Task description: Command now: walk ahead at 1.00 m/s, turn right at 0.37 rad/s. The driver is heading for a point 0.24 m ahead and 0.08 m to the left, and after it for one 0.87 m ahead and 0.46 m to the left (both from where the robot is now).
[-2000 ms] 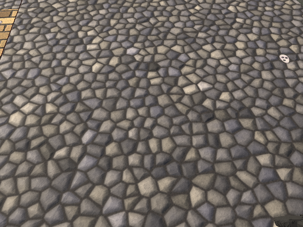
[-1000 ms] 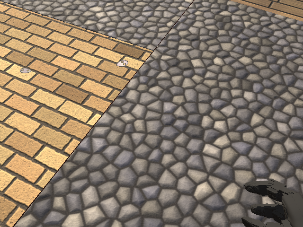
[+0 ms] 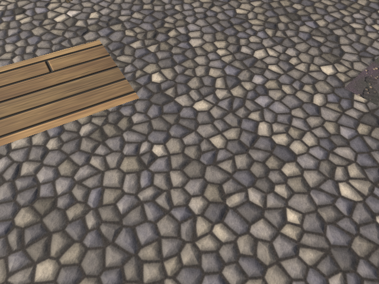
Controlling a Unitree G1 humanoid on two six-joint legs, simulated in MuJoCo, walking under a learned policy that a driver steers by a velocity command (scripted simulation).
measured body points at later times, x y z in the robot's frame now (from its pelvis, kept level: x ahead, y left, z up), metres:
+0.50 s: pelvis +0.45 +0.00 +0.00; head +0.47 +0.01 +0.45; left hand +0.36 +0.29 -0.12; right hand +0.68 -0.23 -0.10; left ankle +0.54 +0.15 -0.66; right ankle +0.35 -0.11 -0.74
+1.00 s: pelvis +0.89 +0.18 +0.00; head +0.91 +0.20 +0.44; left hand +0.97 +0.50 -0.05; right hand +1.05 -0.07 -0.12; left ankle +0.75 +0.13 -0.74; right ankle +1.17 +0.16 -0.68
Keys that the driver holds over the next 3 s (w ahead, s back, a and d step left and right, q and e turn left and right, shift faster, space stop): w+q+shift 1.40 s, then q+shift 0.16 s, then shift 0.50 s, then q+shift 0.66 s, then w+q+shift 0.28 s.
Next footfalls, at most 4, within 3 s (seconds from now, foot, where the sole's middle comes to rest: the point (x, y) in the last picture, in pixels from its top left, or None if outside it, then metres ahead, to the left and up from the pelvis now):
0.22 right None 0.39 -0.11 -0.77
0.68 left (145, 213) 0.78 0.15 -0.77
1.08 right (130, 131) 1.22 0.24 -0.77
1.54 left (33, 126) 1.27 0.70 -0.77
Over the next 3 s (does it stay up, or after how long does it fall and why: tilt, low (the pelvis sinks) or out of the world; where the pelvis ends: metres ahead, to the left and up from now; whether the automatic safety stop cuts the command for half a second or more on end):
stays up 1.30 0.84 0.00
